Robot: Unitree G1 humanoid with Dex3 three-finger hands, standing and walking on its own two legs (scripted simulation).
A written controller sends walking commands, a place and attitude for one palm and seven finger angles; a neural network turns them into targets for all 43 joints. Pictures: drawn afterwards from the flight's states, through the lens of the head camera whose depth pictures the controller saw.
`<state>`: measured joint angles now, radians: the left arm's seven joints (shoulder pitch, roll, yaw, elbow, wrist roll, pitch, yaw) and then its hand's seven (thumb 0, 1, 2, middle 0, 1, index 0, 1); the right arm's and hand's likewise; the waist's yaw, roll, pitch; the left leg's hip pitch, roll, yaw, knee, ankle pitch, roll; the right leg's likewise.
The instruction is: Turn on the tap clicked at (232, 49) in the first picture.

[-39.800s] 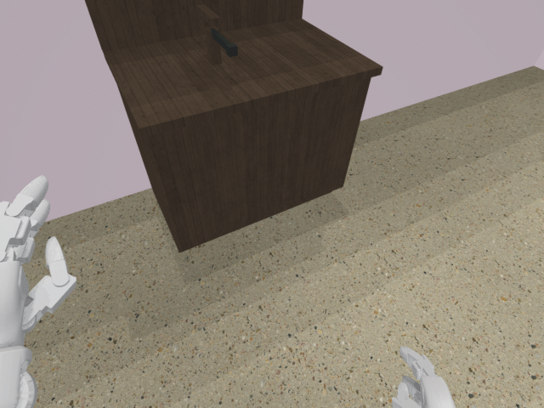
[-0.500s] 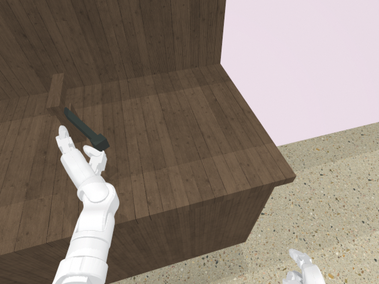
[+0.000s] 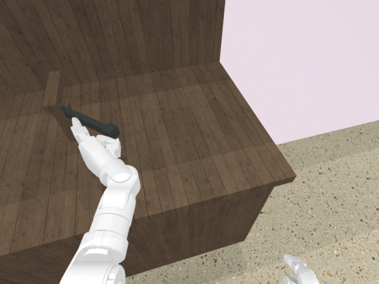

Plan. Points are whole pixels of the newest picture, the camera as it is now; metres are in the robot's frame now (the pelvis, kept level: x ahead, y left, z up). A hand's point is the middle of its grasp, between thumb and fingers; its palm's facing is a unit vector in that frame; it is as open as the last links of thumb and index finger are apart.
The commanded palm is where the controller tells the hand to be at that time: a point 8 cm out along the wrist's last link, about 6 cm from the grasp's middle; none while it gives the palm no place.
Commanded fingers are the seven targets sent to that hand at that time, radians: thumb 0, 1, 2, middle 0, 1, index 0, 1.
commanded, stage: push the lever round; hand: left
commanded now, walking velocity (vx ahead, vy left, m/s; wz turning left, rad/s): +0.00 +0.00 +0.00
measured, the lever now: (110, 132) +0.43 +0.20 +0.08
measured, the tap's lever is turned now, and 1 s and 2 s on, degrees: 46 75 78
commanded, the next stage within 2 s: lift the hand up off the lever in 0.94 s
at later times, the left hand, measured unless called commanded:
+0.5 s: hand (130, 130) +0.44 +0.16 +0.08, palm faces +0.79 -0.59 -0.17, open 7.9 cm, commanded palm +0.39 +0.18 +0.07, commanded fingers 0.00 0.90 0.90 -0.15 -0.15 -0.15 -0.15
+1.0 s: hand (134, 122) +0.47 +0.16 +0.08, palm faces +0.82 -0.55 -0.16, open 8.0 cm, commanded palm +0.42 +0.18 +0.07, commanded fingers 0.00 0.90 0.90 -0.15 -0.15 -0.15 -0.15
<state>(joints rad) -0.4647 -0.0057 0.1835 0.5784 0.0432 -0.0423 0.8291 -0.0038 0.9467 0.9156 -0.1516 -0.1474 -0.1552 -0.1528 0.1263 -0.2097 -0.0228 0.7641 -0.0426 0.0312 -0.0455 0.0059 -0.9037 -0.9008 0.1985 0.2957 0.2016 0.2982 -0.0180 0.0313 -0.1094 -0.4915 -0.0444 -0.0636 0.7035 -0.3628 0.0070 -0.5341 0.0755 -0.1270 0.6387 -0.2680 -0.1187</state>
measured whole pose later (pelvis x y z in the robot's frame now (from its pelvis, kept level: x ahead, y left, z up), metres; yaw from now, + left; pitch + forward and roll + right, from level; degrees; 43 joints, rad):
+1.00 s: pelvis -0.01 -0.03 -0.01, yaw -1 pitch +16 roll +1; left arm -0.85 0.11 0.45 0.96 0.14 -0.07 0.97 0.01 0.90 0.90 -0.15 -0.15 -0.10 -0.14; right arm 0.22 -0.22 -0.04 0.81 -0.08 -0.01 0.02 0.00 -0.91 -0.90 0.20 0.30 0.20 0.30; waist -0.12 0.02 -0.16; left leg -0.68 -0.01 -0.06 0.77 -0.36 -0.02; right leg -0.73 0.10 -0.14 0.70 -0.26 -0.14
